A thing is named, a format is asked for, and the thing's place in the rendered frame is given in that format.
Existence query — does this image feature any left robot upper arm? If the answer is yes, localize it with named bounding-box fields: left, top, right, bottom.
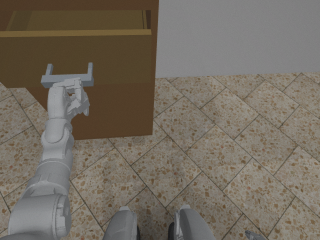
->
left=0, top=193, right=72, bottom=240

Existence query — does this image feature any robot left hand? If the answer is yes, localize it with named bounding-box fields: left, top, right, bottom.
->
left=47, top=77, right=90, bottom=123

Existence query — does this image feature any drawer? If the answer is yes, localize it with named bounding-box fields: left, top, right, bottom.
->
left=0, top=10, right=152, bottom=89

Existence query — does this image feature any left robot forearm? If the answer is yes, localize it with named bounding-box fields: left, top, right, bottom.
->
left=7, top=118, right=75, bottom=235

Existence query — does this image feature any robot right shin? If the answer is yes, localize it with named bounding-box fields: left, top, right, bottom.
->
left=173, top=204, right=190, bottom=240

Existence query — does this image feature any handle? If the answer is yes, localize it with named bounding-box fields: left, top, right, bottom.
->
left=41, top=62, right=94, bottom=88

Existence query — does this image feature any robot right hand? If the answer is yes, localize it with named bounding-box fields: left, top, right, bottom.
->
left=245, top=230, right=266, bottom=240

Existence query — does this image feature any left robot thigh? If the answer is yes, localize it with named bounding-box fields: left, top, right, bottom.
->
left=102, top=210, right=137, bottom=240

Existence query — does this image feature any cabinet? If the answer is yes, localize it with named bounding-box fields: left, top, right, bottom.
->
left=0, top=0, right=159, bottom=141

